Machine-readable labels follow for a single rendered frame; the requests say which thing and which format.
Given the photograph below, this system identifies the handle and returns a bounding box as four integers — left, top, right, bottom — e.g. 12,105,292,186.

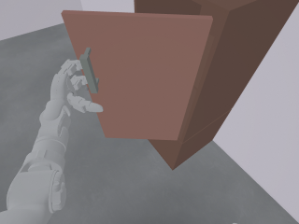
79,47,99,93

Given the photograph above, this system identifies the cupboard door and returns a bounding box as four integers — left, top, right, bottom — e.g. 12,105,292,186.
61,10,213,141

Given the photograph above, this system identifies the left robot forearm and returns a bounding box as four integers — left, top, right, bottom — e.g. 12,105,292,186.
7,99,72,210

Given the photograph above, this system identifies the left robot upper arm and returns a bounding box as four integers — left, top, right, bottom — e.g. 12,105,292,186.
0,170,66,224

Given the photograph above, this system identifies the robot left hand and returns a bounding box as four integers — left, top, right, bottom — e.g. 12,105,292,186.
50,59,104,113

